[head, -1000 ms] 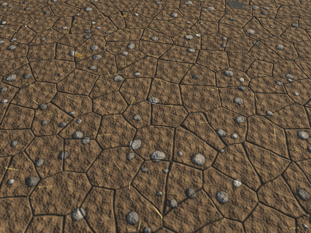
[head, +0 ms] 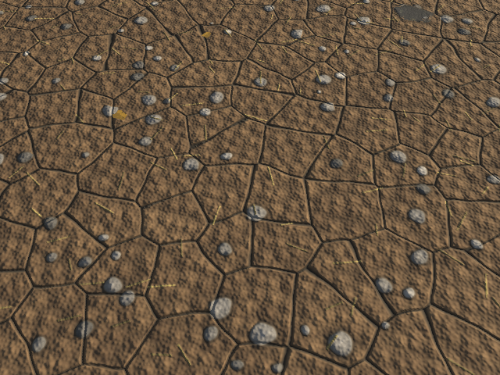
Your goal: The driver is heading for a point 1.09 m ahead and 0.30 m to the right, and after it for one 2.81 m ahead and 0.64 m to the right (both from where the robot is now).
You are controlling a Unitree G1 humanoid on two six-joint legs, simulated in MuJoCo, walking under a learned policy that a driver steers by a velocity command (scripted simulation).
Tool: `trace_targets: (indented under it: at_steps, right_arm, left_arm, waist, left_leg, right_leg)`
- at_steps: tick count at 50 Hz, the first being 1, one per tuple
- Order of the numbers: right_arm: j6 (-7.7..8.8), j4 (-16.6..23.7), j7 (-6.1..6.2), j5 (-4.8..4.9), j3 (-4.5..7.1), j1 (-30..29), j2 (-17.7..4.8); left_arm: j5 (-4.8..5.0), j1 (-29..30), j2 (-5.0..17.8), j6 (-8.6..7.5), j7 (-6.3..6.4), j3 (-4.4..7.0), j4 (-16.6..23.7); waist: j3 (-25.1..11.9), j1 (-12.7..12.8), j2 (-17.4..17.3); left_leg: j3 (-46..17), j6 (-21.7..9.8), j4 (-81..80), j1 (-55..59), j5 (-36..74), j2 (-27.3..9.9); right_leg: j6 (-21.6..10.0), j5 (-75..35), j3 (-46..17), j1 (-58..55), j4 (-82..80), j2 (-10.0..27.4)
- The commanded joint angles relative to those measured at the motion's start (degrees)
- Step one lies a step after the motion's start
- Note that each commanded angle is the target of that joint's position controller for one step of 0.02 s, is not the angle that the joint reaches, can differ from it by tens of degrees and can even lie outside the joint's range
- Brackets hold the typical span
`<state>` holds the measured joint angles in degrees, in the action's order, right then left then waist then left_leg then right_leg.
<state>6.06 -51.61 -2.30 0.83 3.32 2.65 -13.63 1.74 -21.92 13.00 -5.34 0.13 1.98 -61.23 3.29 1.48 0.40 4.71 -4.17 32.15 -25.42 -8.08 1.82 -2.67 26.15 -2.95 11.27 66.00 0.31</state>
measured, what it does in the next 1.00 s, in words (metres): walks ahead, turning right: right foot, then left foot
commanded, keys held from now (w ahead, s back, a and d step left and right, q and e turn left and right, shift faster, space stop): w+e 0.70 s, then w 0.30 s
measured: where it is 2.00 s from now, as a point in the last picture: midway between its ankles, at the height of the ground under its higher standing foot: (372, 181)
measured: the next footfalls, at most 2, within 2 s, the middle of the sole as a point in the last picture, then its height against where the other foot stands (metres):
right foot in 0.48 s outside the picture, level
left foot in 0.98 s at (298, 261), level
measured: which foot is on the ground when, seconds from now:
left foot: down 0.00-0.50, up 0.52-0.96, down 0.98-1.00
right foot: up 0.00-0.46, down 0.48-0.98, up 1.00-1.00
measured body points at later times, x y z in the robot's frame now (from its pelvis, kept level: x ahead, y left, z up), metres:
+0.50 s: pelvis +0.29 -0.06 -0.01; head +0.32 -0.07 +0.44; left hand +0.53 +0.14 -0.11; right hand +0.22 -0.32 -0.15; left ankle +0.11 +0.09 -0.70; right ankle +0.39 -0.16 -0.72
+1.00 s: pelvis +0.59 -0.12 +0.00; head +0.61 -0.13 +0.45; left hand +0.72 +0.13 -0.13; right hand +0.68 -0.43 -0.08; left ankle +0.74 -0.07 -0.73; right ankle +0.39 -0.16 -0.72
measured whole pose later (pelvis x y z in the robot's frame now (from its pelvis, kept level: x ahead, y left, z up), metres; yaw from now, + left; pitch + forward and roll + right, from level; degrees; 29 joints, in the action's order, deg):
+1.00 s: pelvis +0.59 -0.12 +0.00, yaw -26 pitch +3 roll +0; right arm 7.9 -44.2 -1.6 -0.3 2.5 2.3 -14.7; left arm 0.3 -21.6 15.9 -2.9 0.8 4.4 -48.6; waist -0.1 3.5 -0.3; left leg 1.0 -2.6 28.4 -27.6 -3.6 0.6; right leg -3.5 27.6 -8.3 2.5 30.5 -4.0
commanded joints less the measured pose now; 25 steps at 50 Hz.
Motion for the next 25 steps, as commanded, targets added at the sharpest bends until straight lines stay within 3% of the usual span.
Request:
trace_targets:
  at_steps: [1, 2, 3, 6, 10, 13, 17, 19, 21, 22, 23, 24, 25]
  right_arm:
    - [1.16, -0.11, -0.09, -0.93, 0.86, 5.81, -4.52]
    - [1.52, -0.73, -0.25, -1.58, 0.46, 5.17, -3.25]
    - [1.57, -1.50, -0.30, -1.61, 0.35, 5.66, -2.67]
    - [1.77, -3.15, 0.87, -1.73, 0.82, 8.19, -5.16]
    - [1.51, -3.72, 2.52, -1.98, 1.14, 11.10, -6.76]
    - [1.24, -3.59, 3.24, -1.59, 1.05, 12.69, -7.43]
    - [-0.13, -4.94, 3.61, -1.00, 1.36, 18.11, -8.36]
    - [-1.20, -4.92, 3.71, -0.63, 1.71, 18.81, -9.14]
    - [-2.04, -3.72, 4.05, -0.44, 2.17, 16.85, -10.72]
    - [-2.48, -3.03, 4.34, -0.42, 2.44, 15.90, -11.64]
    - [-2.96, -2.33, 4.55, -0.40, 2.55, 14.72, -12.21]
    - [-2.92, -1.40, 4.66, -0.29, 2.29, 13.93, -11.95]
    - [-1.70, 0.92, 3.93, -1.83, 0.59, 17.80, -6.23]
  left_arm:
    - [0.63, 3.24, 6.64, -2.01, 0.72, 1.88, 4.99]
    - [0.37, 1.06, 5.36, -0.94, 0.81, 2.03, 4.65]
    - [0.50, -0.20, 3.93, 0.01, 0.86, 2.06, 4.34]
    - [0.41, 3.14, 3.60, 1.78, 1.17, 2.42, 6.06]
    - [-0.40, 10.06, 4.24, 1.50, 0.52, 2.87, 8.81]
    - [-0.68, 16.03, 3.28, 1.04, -0.57, 2.31, 11.00]
    - [-0.65, 23.53, 2.02, 1.06, -2.14, 1.33, 14.94]
    - [-0.49, 25.37, 2.28, 1.10, -3.05, 1.29, 17.04]
    - [-0.30, 23.59, 3.94, 1.21, -3.83, 2.00, 18.25]
    - [-0.24, 20.11, 5.55, 1.37, -4.02, 2.82, 18.08]
    - [-0.04, 12.91, 8.11, 1.47, -4.01, 4.22, 16.75]
    - [0.01, 3.19, 12.20, 1.67, -3.21, 6.36, 14.58]
    - [-0.16, -2.62, 18.80, 2.15, -1.93, 8.13, 13.64]
  waist:
    - [-6.37, -2.99, -0.27]
    - [-6.11, -0.86, -1.96]
    - [-5.37, -0.11, -3.12]
    - [-1.42, 0.35, -3.89]
    - [-0.01, -1.11, -2.45]
    - [0.71, -3.01, -2.19]
    - [2.71, -5.88, -1.30]
    - [2.87, -5.78, -1.84]
    - [0.35, -3.36, -4.30]
    - [-2.46, -1.03, -5.98]
    - [-6.51, 3.07, -6.51]
    - [-11.56, 7.96, -4.58]
    - [-18.16, 5.80, 8.34]
  left_leg:
    - [-23.69, -9.61, -20.01, 21.45, 0.84, -18.04]
    - [-19.50, -8.72, -21.57, 17.24, 1.95, -16.50]
    - [-16.86, -8.55, -23.07, 14.86, 1.78, -15.65]
    - [-10.66, -8.63, -26.63, 11.40, 2.72, -15.27]
    - [-4.85, -7.24, -27.22, 15.78, 7.51, -14.78]
    - [0.46, -5.46, -27.49, 17.66, 9.86, -13.74]
    - [3.38, -4.92, -24.40, 27.63, 14.12, -16.28]
    - [4.38, -4.51, -20.91, 32.15, 20.13, -17.99]
    - [6.37, -3.20, -14.50, 33.49, 38.20, -18.49]
    - [7.21, -2.49, -8.50, 33.38, 48.36, -18.39]
    - [8.10, -1.40, 1.39, 31.39, 53.36, -17.38]
    - [8.88, 0.91, 15.63, 22.67, 45.94, -14.97]
    - [8.24, 4.32, 37.35, -0.33, 8.17, -8.00]
  right_leg:
    - [-1.54, -8.34, -2.61, 23.95, 9.12, 6.30]
    - [-1.72, -10.01, -3.42, 20.02, 7.11, 7.96]
    - [-1.75, -10.18, -3.51, 18.54, 5.31, 8.37]
    - [-0.81, -13.62, -3.80, 22.70, 0.16, 9.04]
    - [0.44, -26.01, -4.84, 30.13, -11.20, 7.80]
    - [0.57, -32.97, -0.41, 28.63, -20.99, 6.73]
    - [-0.35, -30.72, 2.92, 32.51, -27.82, 5.86]
    - [-1.37, -25.29, 4.91, 33.36, -29.43, 4.89]
    - [-3.28, -19.34, 8.38, 27.13, -30.10, 1.82]
    - [-4.48, -16.50, 10.12, 21.34, -29.55, -0.52]
    - [-6.18, -16.44, 10.93, 11.69, -31.14, -3.04]
    - [-8.81, -19.61, 7.26, -4.29, -34.96, -3.20]
    - [-16.43, -17.70, -17.67, -25.86, -35.29, 11.23]
Keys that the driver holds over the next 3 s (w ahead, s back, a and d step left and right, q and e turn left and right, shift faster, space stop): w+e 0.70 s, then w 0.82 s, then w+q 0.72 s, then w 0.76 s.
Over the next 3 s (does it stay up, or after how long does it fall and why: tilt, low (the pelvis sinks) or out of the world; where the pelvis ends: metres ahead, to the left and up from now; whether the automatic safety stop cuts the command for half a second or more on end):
stays up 1.62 -0.43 0.02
